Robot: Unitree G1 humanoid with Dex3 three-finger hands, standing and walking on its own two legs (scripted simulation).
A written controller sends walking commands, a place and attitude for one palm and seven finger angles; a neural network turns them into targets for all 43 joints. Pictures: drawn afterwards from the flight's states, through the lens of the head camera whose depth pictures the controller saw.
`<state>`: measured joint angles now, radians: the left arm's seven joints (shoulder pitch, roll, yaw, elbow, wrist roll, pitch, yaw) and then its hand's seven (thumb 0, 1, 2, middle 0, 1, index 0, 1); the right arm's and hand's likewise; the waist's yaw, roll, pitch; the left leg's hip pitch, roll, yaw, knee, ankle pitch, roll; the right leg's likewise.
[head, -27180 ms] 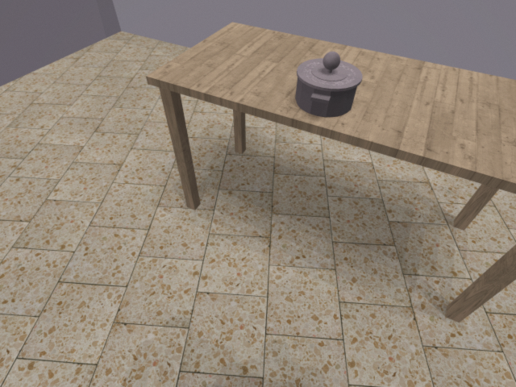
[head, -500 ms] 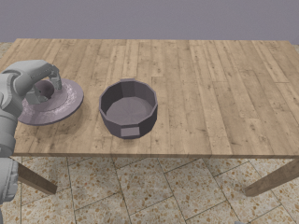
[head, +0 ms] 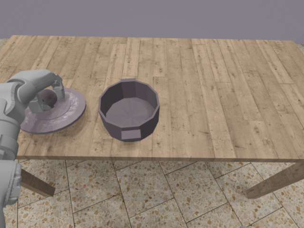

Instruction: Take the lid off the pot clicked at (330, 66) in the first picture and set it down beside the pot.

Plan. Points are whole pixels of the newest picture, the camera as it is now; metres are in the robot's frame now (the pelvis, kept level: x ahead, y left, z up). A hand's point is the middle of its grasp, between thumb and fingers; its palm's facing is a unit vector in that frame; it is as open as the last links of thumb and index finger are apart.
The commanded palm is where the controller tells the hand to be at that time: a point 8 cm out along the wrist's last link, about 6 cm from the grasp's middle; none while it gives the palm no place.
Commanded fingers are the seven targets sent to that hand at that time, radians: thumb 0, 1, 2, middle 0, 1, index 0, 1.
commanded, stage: lower the lid onto the table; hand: left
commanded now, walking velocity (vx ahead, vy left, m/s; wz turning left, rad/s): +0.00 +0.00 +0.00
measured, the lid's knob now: (47, 98) +0.45 +0.30 +0.06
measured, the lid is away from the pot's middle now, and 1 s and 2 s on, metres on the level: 0.23 0.24 0.25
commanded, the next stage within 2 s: open the fingers wide in 0.86 s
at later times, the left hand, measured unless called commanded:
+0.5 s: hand (41, 109) +0.42 +0.31 +0.05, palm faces -0.49 -0.07 -0.87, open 7.6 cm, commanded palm +0.45 +0.30 +0.11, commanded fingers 0.00 0.59 1.07 -0.86 -0.97 -0.88 -0.99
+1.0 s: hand (46, 111) +0.43 +0.31 +0.03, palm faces -0.49 -0.09 -0.87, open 7.5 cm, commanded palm +0.44 +0.30 +0.08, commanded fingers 0.00 0.55 1.03 -0.81 -0.97 -0.83 -0.99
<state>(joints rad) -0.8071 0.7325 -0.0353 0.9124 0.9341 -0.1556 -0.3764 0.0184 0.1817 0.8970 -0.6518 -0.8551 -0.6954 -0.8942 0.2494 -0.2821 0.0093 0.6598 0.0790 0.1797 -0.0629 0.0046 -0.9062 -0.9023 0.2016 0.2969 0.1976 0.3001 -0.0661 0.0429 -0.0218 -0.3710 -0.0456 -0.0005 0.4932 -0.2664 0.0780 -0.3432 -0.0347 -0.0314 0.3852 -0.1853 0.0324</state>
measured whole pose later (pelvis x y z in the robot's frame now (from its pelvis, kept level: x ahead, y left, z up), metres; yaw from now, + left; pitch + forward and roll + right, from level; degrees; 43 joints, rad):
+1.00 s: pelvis -0.01 +0.01 -0.01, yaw -2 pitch +13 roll -3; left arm -0.83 0.76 0.00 1.08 0.97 -0.21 -0.31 0.01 0.16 0.87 -0.67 -0.89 -0.72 -0.93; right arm 0.33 -0.28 0.01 0.69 0.08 0.18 -0.09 0.00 -0.90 -0.90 0.20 0.30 0.20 0.30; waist -0.10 0.04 -0.07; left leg -0.56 -0.03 0.02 0.66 -0.33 0.09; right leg -0.53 -0.02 -0.01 0.53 -0.23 0.03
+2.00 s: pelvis -0.01 +0.02 -0.02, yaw -2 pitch +13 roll -4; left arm -0.79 0.73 0.00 1.00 0.99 -0.20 -0.26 0.00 0.03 0.61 -0.36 -0.89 -0.36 -0.89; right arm 0.31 -0.26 0.00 0.66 0.08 0.20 -0.07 0.00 -0.91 -0.90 0.20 0.30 0.20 0.30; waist -0.09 0.04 -0.07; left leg -0.57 -0.03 0.02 0.68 -0.34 0.09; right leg -0.54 -0.02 -0.01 0.54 -0.24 0.02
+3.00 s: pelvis -0.01 +0.01 +0.00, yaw +0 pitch +9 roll -3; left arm -0.89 0.76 -0.05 0.93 0.94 -0.13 -0.38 0.00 -0.01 0.65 -0.36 -0.85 -0.36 -0.86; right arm 0.27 -0.28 0.01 0.65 0.09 0.19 -0.06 0.00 -0.91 -0.90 0.20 0.30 0.20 0.30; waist -0.07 0.04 -0.05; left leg -0.42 -0.05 0.01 0.55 -0.29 0.09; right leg -0.38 -0.03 -0.02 0.43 -0.20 0.02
